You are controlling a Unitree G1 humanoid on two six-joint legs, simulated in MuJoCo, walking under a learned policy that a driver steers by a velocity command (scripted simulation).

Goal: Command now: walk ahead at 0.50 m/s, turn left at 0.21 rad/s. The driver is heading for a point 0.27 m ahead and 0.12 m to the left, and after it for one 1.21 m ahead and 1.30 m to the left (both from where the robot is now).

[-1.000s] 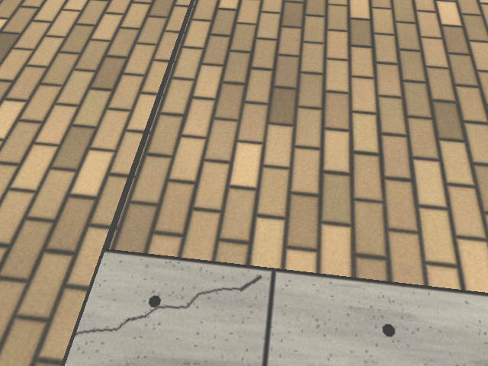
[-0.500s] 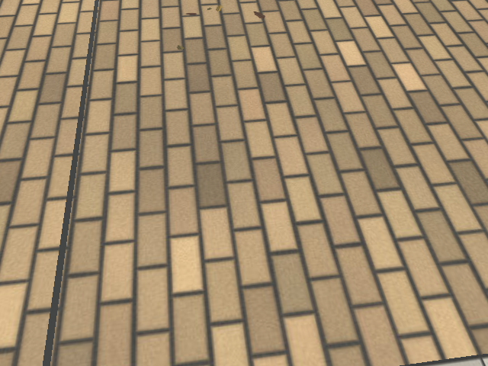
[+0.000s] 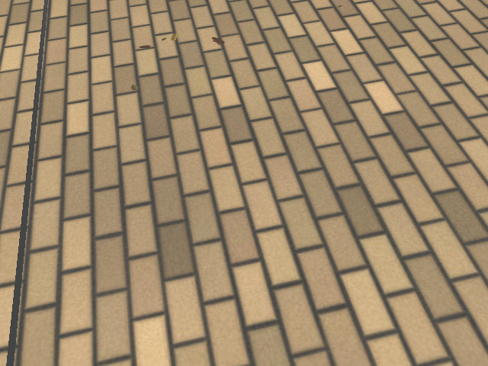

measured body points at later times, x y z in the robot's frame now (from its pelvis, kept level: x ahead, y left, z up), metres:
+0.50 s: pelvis +0.26 +0.07 -0.02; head +0.30 +0.08 +0.43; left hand +0.24 +0.35 -0.14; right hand +0.51 -0.14 -0.11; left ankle +0.33 +0.15 -0.74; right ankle +0.11 -0.11 -0.64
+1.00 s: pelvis +0.54 +0.11 -0.01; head +0.57 +0.12 +0.44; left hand +0.56 +0.43 -0.08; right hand +0.76 -0.09 -0.12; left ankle +0.37 +0.16 -0.66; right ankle +0.66 +0.05 -0.74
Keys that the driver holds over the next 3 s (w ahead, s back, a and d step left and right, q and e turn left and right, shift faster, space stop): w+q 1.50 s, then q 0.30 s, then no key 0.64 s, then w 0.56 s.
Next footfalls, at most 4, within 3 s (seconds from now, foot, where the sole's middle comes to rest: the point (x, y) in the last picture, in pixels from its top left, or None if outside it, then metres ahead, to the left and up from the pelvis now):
0.42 left None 0.37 0.17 -0.77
0.90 right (233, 293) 0.69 0.07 -0.77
1.44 left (105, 287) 0.74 0.46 -0.77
1.88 right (93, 215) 1.00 0.54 -0.77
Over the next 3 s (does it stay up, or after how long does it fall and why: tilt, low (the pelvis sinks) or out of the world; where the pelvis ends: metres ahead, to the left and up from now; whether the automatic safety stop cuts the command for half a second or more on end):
stays up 0.93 0.67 0.01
